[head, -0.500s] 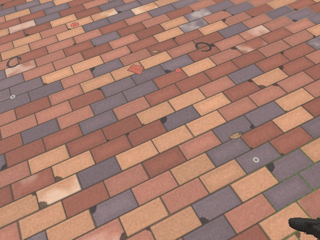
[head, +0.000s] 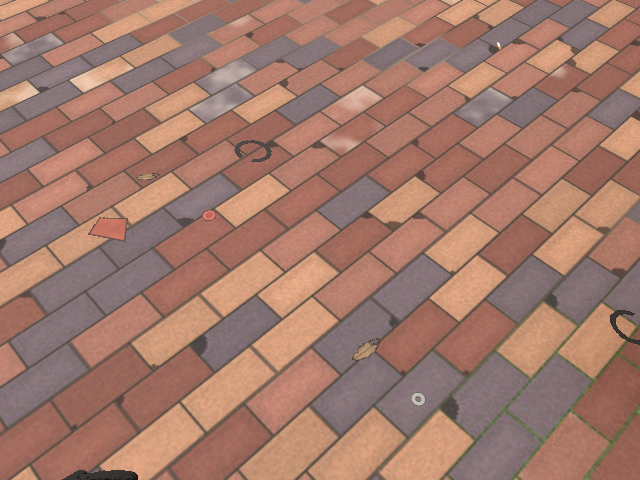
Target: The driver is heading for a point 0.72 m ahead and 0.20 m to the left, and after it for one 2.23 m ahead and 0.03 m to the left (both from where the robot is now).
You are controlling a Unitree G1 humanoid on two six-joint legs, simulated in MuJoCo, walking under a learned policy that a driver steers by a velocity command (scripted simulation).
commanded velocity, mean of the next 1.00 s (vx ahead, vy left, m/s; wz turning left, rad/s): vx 0.50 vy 0.00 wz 0.50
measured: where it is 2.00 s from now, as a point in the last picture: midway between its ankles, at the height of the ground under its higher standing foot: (216, 399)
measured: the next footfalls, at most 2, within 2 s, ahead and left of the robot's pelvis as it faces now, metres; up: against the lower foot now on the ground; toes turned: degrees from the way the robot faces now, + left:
right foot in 0.14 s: +0.24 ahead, -0.15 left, +0.00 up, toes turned +6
left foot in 0.64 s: +0.46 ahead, +0.17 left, +0.00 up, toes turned +24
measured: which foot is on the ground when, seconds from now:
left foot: down 0.00-0.14, up 0.16-0.62, down 0.64-1.00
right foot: up 0.00-0.12, down 0.14-0.64, up 0.66-1.00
